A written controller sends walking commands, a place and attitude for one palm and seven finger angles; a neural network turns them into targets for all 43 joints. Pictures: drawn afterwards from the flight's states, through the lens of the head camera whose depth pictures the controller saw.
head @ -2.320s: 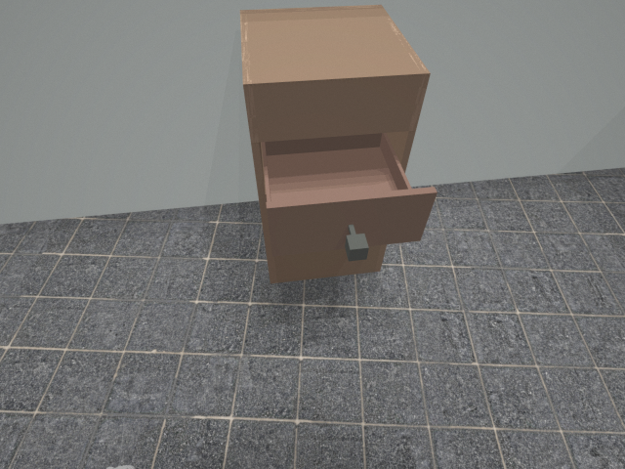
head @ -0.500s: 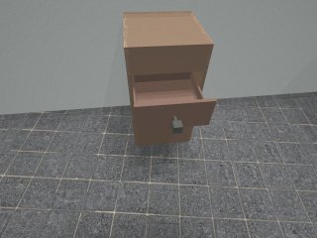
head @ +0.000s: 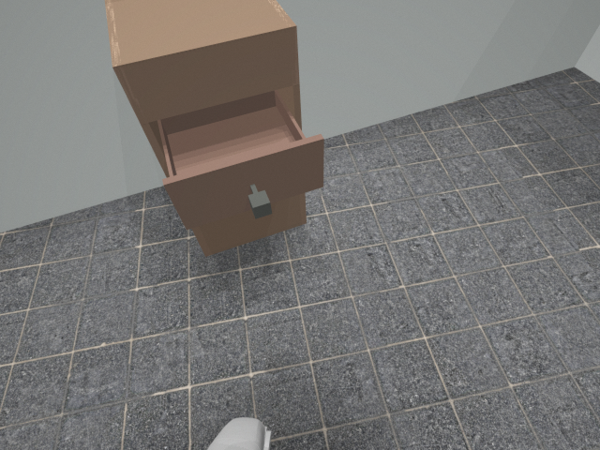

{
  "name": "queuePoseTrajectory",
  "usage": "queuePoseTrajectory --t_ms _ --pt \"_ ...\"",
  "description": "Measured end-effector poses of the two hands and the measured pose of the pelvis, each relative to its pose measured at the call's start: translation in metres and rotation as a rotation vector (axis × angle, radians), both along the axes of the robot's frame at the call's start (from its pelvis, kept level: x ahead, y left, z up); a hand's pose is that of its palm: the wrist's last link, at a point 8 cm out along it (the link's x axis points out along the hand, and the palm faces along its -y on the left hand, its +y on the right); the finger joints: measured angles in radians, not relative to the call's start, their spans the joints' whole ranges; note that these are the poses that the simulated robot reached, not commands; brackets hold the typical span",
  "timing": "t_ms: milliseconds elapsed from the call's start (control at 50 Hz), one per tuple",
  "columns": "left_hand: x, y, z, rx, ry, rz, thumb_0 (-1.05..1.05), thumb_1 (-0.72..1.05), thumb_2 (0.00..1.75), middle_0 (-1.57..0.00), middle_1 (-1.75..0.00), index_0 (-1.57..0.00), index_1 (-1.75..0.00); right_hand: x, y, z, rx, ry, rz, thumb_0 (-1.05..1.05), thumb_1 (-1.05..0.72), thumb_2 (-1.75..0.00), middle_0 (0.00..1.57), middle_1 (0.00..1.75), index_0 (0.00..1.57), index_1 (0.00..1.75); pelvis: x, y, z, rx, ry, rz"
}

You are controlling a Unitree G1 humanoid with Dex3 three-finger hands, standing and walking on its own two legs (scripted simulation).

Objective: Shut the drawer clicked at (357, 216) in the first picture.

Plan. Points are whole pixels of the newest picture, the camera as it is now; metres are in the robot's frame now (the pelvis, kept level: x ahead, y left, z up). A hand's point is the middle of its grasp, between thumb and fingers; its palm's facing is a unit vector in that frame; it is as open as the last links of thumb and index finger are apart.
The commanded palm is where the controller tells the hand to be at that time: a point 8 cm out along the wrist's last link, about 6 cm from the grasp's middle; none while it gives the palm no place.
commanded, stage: walk to a spot facing it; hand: left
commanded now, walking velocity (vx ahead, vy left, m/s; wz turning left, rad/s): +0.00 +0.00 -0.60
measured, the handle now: (257, 198) +0.66 +0.18 -0.21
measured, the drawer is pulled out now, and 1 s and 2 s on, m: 0.23 0.23 0.23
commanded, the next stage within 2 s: none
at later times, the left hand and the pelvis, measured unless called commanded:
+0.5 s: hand out of the picture +0.08 +0.27 -0.17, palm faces -0.18 -0.95 -0.25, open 7.4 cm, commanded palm none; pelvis -0.03 +0.06 +0.00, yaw -16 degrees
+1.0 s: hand out of the picture +0.12 +0.19 -0.17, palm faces -0.59 -0.79 -0.17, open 7.4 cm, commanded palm none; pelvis -0.06 +0.09 +0.01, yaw -37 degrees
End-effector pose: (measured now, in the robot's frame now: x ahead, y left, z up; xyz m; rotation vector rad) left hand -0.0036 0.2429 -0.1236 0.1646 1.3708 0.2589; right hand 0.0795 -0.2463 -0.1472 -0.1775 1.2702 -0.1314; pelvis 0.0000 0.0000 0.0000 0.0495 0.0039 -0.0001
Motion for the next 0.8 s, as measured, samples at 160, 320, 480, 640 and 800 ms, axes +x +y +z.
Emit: queuePoseTrajectory --t_ms 160,320,480,640,800 --pt "0.021 0.001 0.007 -0.002 -0.027 -0.087 0.0 0.9 0.9 -0.2 -0.3 -0.2 -0.3 -0.009 -0.017 0.015 -0.04 -0.074 -0.091 0.01 -0.9 -0.89 0.2 0.3 0.2 0.3 -0.007 0.001 0.007 -0.006 0.016 -0.098" --pt "0.052 0.027 0.006 0.006 -0.092 -0.189 0.0 0.9 0.9 -0.2 -0.3 -0.2 -0.3 -0.026 -0.01 0.029 -0.076 -0.136 -0.16 0.01 -0.91 -0.89 0.2 0.3 0.2 0.3 -0.017 0.019 0.006 -0.025 0.016 -0.191" --pt "0.084 0.066 -0.01 -0.018 -0.122 -0.302 0.0 0.9 0.9 -0.2 -0.3 -0.2 -0.3 -0.068 0.025 0.041 -0.127 -0.166 -0.249 0.01 -0.9 -0.89 0.2 0.3 0.2 0.3 -0.027 0.059 0.0 -0.057 0.03 -0.273" --pt "0.116 0.088 -0.011 -0.058 -0.128 -0.428 0.0 0.9 0.9 -0.2 -0.3 -0.2 -0.3 -0.144 0.074 0.054 -0.157 -0.066 -0.365 0.01 -0.9 -0.89 0.2 0.3 0.21 0.3 -0.031 0.09 0.009 -0.084 0.01 -0.386" --pt "0.128 0.074 -0.02 -0.091 -0.059 -0.548 0.0 0.91 0.9 -0.19 -0.3 -0.19 -0.3 -0.206 0.121 0.049 -0.123 -0.01 -0.523 0.01 -0.9 -0.89 0.2 0.3 0.21 0.3 -0.038 0.101 0.01 -0.099 0.004 -0.504"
